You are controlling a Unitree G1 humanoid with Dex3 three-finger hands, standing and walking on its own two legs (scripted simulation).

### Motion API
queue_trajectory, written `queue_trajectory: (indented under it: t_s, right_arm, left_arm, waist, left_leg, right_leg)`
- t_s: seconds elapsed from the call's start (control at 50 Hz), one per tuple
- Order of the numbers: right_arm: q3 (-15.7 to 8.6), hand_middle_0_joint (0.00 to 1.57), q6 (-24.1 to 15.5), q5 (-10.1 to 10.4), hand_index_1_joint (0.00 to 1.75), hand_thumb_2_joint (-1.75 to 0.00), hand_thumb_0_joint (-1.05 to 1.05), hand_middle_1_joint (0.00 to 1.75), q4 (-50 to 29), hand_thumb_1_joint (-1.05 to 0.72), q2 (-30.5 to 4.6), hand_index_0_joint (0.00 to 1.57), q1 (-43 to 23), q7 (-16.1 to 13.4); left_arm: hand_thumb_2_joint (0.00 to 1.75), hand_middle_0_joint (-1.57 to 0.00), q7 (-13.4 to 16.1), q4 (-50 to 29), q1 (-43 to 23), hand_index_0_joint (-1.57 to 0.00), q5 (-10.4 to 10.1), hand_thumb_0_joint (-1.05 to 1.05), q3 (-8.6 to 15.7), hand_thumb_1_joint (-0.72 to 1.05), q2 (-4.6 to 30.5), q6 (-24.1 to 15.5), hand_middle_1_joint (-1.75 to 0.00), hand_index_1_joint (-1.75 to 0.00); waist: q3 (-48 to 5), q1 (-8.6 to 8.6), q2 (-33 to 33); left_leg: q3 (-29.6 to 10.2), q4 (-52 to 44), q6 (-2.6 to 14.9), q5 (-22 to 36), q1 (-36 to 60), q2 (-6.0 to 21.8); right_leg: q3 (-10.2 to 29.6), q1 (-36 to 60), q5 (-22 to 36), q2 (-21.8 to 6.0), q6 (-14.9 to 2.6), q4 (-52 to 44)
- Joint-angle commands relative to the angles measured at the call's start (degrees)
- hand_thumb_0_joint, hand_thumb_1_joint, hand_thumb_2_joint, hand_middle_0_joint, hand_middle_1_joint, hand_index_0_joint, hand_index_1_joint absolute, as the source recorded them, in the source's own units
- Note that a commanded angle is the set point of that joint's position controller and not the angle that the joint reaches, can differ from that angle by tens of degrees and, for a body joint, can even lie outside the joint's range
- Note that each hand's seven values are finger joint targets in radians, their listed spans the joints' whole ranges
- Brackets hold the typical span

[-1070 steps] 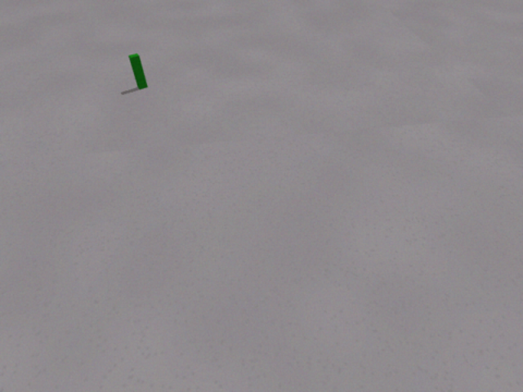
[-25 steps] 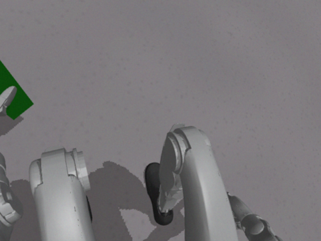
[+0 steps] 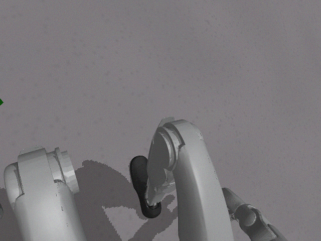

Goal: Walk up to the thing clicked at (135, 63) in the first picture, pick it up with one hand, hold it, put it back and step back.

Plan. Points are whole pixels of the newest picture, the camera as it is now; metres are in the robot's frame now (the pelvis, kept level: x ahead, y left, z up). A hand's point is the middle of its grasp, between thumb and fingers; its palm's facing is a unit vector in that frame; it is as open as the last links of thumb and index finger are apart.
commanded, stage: lower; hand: left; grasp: from the side
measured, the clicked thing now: out of the picture +0.46 +0.29 -0.14
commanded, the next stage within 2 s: loosen in 0.94 s
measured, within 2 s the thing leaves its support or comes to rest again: rests again in 0.88 s
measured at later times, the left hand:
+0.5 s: hand out of the picture +0.45 +0.30 -0.14, palm faces +0.40 -0.91 -0.01, open 8.6 cm
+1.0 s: hand out of the picture +0.44 +0.29 -0.15, palm faces +0.40 -0.92 +0.00, open 8.6 cm
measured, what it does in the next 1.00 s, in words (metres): stands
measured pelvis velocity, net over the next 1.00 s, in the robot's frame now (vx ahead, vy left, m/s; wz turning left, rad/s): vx -0.01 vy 0.01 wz -0.04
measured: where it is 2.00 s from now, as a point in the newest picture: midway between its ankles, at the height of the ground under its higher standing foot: (111, 217)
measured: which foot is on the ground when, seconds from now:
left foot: down 0.00-1.00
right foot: down 0.00-1.00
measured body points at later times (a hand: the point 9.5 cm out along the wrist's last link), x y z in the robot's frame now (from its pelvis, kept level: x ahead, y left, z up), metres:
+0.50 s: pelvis +0.00 +0.00 +0.00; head +0.24 +0.15 +0.34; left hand +0.43 +0.35 -0.14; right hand +0.12 -0.27 -0.06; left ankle +0.08 +0.12 -0.26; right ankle +0.14 -0.12 -0.26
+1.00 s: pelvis -0.01 +0.01 -0.01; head +0.24 +0.16 +0.34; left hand +0.42 +0.34 -0.15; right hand +0.13 -0.26 -0.06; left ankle +0.08 +0.12 -0.26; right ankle +0.14 -0.12 -0.26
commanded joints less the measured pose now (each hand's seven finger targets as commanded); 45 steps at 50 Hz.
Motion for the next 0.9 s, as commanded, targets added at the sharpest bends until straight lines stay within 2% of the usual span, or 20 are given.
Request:
queue_trajectory:
  t_s: [0.0, 0.04, 0.28, 0.3, 0.34, 0.36, 0.44, 0.48, 0.5, 0.52, 0.54, 0.6, 0.62, 0.64, 0.66, 0.7, 0.72, 0.74, 0.78, 0.88]
  right_arm:
    - [-4.70, 0.20, 0.25, -0.79, 0.30, -0.90, 0.00, 0.30, -0.93, -0.91, -18.45, 0.20, 6.21, -1.02]
    - [-4.48, 0.20, 0.46, -0.92, 0.30, -0.90, 0.00, 0.30, -1.04, -0.91, -18.58, 0.20, 5.85, -1.09]
    - [-3.26, 0.20, 0.24, -1.63, 0.30, -0.90, 0.00, 0.30, -1.95, -0.90, -19.25, 0.20, 3.43, -0.90]
    - [-3.05, 0.20, 0.32, -1.76, 0.30, -0.90, 0.00, 0.30, -1.81, -0.90, -19.30, 0.20, 3.98, -0.88]
    - [-3.02, 0.20, 0.35, -1.79, 0.30, -0.90, 0.00, 0.30, -1.90, -0.90, -19.61, 0.20, 3.35, -0.92]
    - [-2.87, 0.20, 0.37, -1.93, 0.30, -0.90, 0.00, 0.30, -2.11, -0.90, -19.69, 0.20, 3.38, -0.83]
    - [-2.28, 0.20, 0.40, -2.18, 0.30, -0.90, 0.00, 0.30, -2.28, -0.90, -19.72, 0.20, 2.78, -0.75]
    - [-2.11, 0.20, 0.43, -2.18, 0.30, -0.90, 0.00, 0.30, -2.51, -0.90, -19.73, 0.20, 2.59, -0.80]
    - [-1.91, 0.20, 0.48, -2.28, 0.30, -0.90, 0.00, 0.30, -2.42, -0.90, -19.85, 0.20, 2.54, -0.77]
    - [-1.87, 0.20, 0.45, -2.30, 0.30, -0.90, 0.00, 0.30, -2.45, -0.90, -19.71, 0.20, 1.76, -0.76]
    - [-1.79, 0.20, 0.40, -2.37, 0.30, -0.90, 0.00, 0.30, -2.52, -0.90, -19.88, 0.20, 1.82, -0.72]
    - [-1.46, 0.20, 0.43, -2.52, 0.30, -0.90, 0.00, 0.30, -2.53, -0.90, -19.61, 0.20, 1.63, -0.73]
    - [-1.37, 0.20, 0.23, -2.59, 0.30, -0.90, 0.00, 0.30, -2.62, -0.90, -19.75, 0.20, 1.66, -0.81]
    - [-1.12, 0.20, 0.26, -2.70, 0.30, -0.90, 0.00, 0.30, -2.52, -0.90, -19.69, 0.20, 1.55, -0.76]
    - [-1.26, 0.20, 0.16, -2.61, 0.30, -0.90, 0.00, 0.30, -2.48, -0.90, -19.67, 0.20, 1.41, -0.87]
    - [-1.10, 0.20, 0.15, -2.70, 0.30, -0.90, 0.00, 0.30, -2.34, -0.90, -19.86, 0.20, 1.41, -0.90]
    - [-1.04, 0.20, 0.14, -2.74, 0.30, -0.90, 0.00, 0.30, -2.45, -0.89, -19.89, 0.20, 1.23, -0.89]
    - [-0.94, 0.20, 0.25, -2.71, 0.30, -0.90, 0.00, 0.30, -2.74, -0.90, -19.74, 0.20, 0.74, -0.90]
    - [-1.08, 0.20, 0.27, -2.84, 0.30, -0.90, 0.00, 0.30, -2.81, -0.90, -20.10, 0.20, 0.64, -0.82]
    - [-1.19, 0.20, -0.15, -2.95, 0.30, -0.90, 0.00, 0.30, -2.47, -0.90, -19.86, 0.20, 0.14, -0.82]
  left_arm:
    - [1.29, -1.36, 0.73, -9.08, -13.85, -1.38, -0.15, 0.00, 0.38, 0.20, 12.91, -5.14, -1.46, -1.46]
    - [1.28, -1.35, 0.85, -8.82, -13.18, -1.37, 0.14, 0.00, 1.18, 0.18, 14.72, -5.43, -1.46, -1.45]
    - [1.28, -1.33, 1.90, -7.56, -12.95, -1.35, 0.40, 0.00, -0.94, 0.21, 13.67, -6.60, -1.44, -1.44]
    - [1.29, -1.34, 2.10, -7.06, -12.70, -1.36, 0.43, 0.00, -0.24, 0.21, 14.79, -6.64, -1.46, -1.45]
    - [1.27, -1.33, 2.22, -7.32, -12.65, -1.35, 0.68, 0.00, -0.60, 0.19, 14.92, -6.88, -1.44, -1.44]
    - [1.29, -1.33, 2.45, -7.07, -12.73, -1.35, 0.93, 0.00, -0.98, 0.21, 14.52, -7.03, -1.45, -1.45]
    - [1.28, -1.34, 2.83, -6.37, -12.11, -1.35, 0.58, 0.00, -0.70, 0.22, 14.67, -7.45, -1.44, -1.44]
    - [1.28, -1.34, 3.06, -6.50, -12.94, -1.35, 0.56, 0.00, -0.81, 0.21, 14.93, -7.68, -1.45, -1.44]
    - [1.28, -1.34, 3.10, -6.27, -11.98, -1.36, 0.48, 0.00, -0.45, 0.22, 15.07, -7.79, -1.45, -1.44]
    - [1.28, -1.34, 3.14, -6.01, -12.65, -1.36, 0.76, 0.00, -1.27, 0.22, 14.99, -7.92, -1.45, -1.44]
    - [1.28, -1.34, 3.25, -6.04, -12.11, -1.36, 0.82, 0.00, -0.31, 0.20, 15.90, -8.06, -1.45, -1.44]
    - [1.28, -1.33, 3.15, -5.04, -10.62, -1.35, 0.13, 0.00, -0.57, 0.23, 14.88, -8.40, -1.43, -1.43]
    - [1.27, -1.32, 3.16, -5.72, -11.01, -1.34, 0.02, 0.00, -0.27, 0.22, 15.62, -8.56, -1.43, -1.42]
    - [1.27, -1.34, 2.98, -5.39, -11.61, -1.36, -0.30, 0.00, -1.07, 0.22, 14.93, -8.78, -1.44, -1.43]
    - [1.27, -1.33, 3.03, -5.83, -10.45, -1.35, -0.45, 0.00, 0.31, 0.22, 16.18, -8.90, -1.44, -1.43]
    - [1.27, -1.33, 2.94, -5.11, -11.09, -1.35, -0.20, 0.00, -0.91, 0.22, 15.45, -9.07, -1.43, -1.43]
    - [1.28, -1.32, 2.99, -4.77, -9.09, -1.34, -0.19, 0.00, 0.05, 0.25, 15.90, -8.98, -1.43, -1.43]
    - [1.27, -1.32, 3.02, -4.76, -10.14, -1.34, 0.03, 0.00, -0.49, 0.22, 16.39, -9.01, -1.43, -1.42]
    - [1.28, -1.32, 2.88, -5.25, -10.08, -1.34, 0.00, 0.00, -0.99, 0.23, 15.02, -9.28, -1.44, -1.43]
    - [1.26, -1.32, 2.95, -7.10, -9.78, -1.34, -0.36, 0.00, -1.56, 0.22, 14.45, -9.52, -1.43, -1.42]
  waist:
    - [-37.92, -3.50, 25.23]
    - [-37.96, -2.98, 25.40]
    - [-34.47, -4.28, 25.05]
    - [-34.99, -4.16, 25.62]
    - [-34.45, -3.90, 26.42]
    - [-34.58, -4.40, 26.97]
    - [-34.83, -4.40, 26.40]
    - [-33.47, -4.92, 26.43]
    - [-33.59, -4.50, 26.65]
    - [-32.80, -4.58, 26.80]
    - [-33.17, -4.43, 26.48]
    - [-33.73, -4.50, 25.10]
    - [-34.34, -4.38, 25.03]
    - [-34.41, -4.99, 24.58]
    - [-34.86, -3.99, 24.63]
    - [-33.78, -4.82, 25.06]
    - [-33.94, -4.00, 24.89]
    - [-33.43, -4.13, 24.83]
    - [-32.72, -4.75, 25.96]
    - [-33.54, -4.31, 25.93]
  left_leg:
    - [3.59, -18.29, -0.42, 8.43, 22.34, 1.86]
    - [3.62, -18.20, -0.43, 7.98, 22.51, 1.90]
    - [2.37, -17.96, -0.46, 6.41, 22.58, 2.28]
    - [2.41, -17.96, -0.52, 7.21, 22.79, 2.25]
    - [1.79, -18.58, -0.82, 7.20, 23.74, 2.45]
    - [1.30, -18.94, -1.06, 7.79, 24.86, 2.63]
    - [1.51, -18.08, -0.96, 8.88, 24.55, 2.59]
    - [1.38, -18.38, -0.80, 7.22, 23.59, 2.57]
    - [1.16, -18.58, -1.02, 7.73, 24.23, 2.64]
    - [1.24, -18.44, -0.94, 6.92, 23.71, 2.70]
    - [0.95, -18.52, -1.01, 7.12, 24.04, 2.79]
    - [1.69, -17.43, -0.60, 7.31, 22.54, 2.48]
    - [1.75, -17.26, -0.58, 7.70, 22.80, 2.56]
    - [1.78, -16.87, -0.44, 7.26, 21.92, 2.47]
    - [2.06, -16.67, -0.40, 7.87, 22.30, 2.44]
    - [1.58, -17.07, -0.53, 7.73, 22.09, 2.51]
    - [1.51, -17.17, -0.64, 8.48, 22.49, 2.61]
    - [1.58, -17.21, -0.62, 7.07, 22.11, 2.62]
    - [0.90, -18.11, -0.95, 6.40, 23.45, 2.75]
    - [1.43, -17.24, -0.74, 7.35, 23.20, 2.60]
  right_leg:
    - [-5.25, 20.88, 8.51, 2.39, -3.49, -9.27]
    - [-5.40, 20.91, 8.07, 2.51, -3.51, -9.30]
    - [-6.34, 19.12, 7.49, 2.73, -3.44, -9.24]
    - [-6.33, 20.11, 8.01, 2.87, -3.46, -9.20]
    - [-6.77, 19.04, 7.91, 2.78, -3.56, -8.58]
    - [-7.05, 18.96, 8.32, 2.73, -3.53, -8.34]
    - [-6.98, 20.25, 9.42, 2.92, -3.36, -8.38]
    - [-7.14, 19.78, 8.21, 2.94, -3.38, -8.84]
    - [-7.30, 19.96, 8.57, 2.96, -3.36, -8.60]
    - [-7.24, 19.18, 7.84, 3.04, -3.43, -8.53]
    - [-7.37, 19.41, 7.97, 3.06, -3.45, -8.44]
    - [-7.36, 21.42, 8.45, 3.34, -3.16, -8.98]
    - [-7.22, 21.71, 8.82, 3.44, -3.20, -9.13]
    - [-7.36, 22.46, 8.69, 3.53, -2.96, -9.20]
    - [-7.11, 22.73, 9.22, 3.59, -3.03, -9.27]
    - [-7.58, 22.16, 8.98, 3.52, -3.09, -9.00]
    - [-7.53, 22.49, 9.38, 3.53, -3.17, -8.83]
    - [-7.58, 21.63, 8.16, 3.66, -3.27, -9.13]
    - [-8.14, 20.63, 7.66, 3.53, -3.32, -8.85]
    - [-7.84, 21.59, 8.92, 3.67, -3.18, -8.82]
